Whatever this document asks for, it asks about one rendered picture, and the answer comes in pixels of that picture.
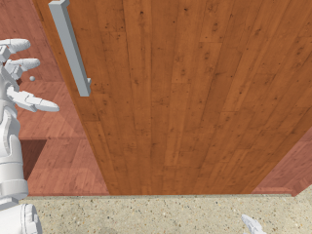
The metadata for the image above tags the robot right hand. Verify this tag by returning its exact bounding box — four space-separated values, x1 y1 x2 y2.
241 214 267 234

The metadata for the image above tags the robot left forearm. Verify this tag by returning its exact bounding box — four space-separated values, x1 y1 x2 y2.
0 99 29 211

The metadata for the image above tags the robot left upper arm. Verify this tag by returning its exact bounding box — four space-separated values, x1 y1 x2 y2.
0 203 43 234

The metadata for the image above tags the handle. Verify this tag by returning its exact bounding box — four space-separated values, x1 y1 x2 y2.
48 0 92 97

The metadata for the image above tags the wardrobe door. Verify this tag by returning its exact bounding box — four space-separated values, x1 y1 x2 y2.
256 127 312 188
32 0 312 196

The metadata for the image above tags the robot left hand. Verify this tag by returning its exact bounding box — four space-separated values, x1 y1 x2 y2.
0 38 59 112

